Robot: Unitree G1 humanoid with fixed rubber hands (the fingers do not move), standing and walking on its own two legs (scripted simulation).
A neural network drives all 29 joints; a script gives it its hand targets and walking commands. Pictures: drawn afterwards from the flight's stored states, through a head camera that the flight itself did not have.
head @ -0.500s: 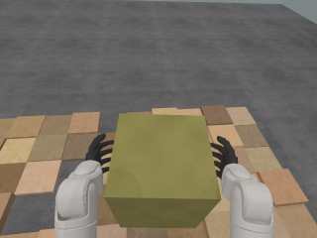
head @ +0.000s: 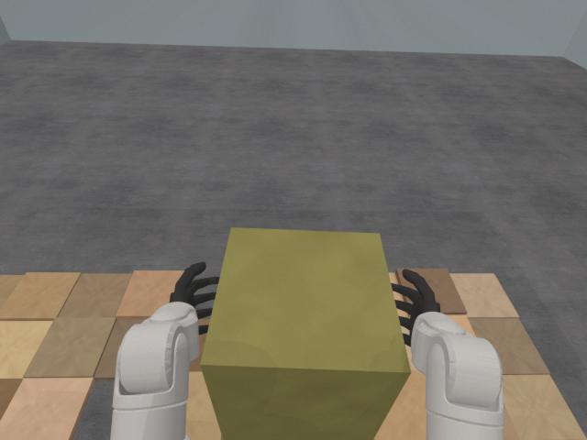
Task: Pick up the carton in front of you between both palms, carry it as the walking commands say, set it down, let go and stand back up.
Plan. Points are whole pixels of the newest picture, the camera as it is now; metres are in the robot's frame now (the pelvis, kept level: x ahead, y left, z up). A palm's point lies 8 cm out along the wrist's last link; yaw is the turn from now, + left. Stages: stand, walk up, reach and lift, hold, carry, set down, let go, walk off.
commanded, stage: carry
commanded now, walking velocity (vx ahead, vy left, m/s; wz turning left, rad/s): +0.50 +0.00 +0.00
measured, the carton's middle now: (300, 340) +0.28 +0.00 +0.01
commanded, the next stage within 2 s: none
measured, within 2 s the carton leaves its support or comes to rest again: neither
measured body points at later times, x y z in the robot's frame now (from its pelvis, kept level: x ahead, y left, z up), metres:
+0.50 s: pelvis +0.29 -0.04 -0.01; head +0.32 -0.05 +0.44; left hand +0.68 +0.09 +0.13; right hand +0.67 -0.21 +0.12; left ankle +0.19 +0.10 -0.68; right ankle +0.36 -0.13 -0.73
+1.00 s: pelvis +0.61 -0.04 +0.01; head +0.67 -0.04 +0.45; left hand +1.02 +0.09 +0.11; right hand +0.99 -0.21 +0.11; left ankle +0.64 +0.03 -0.72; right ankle +0.53 -0.16 -0.65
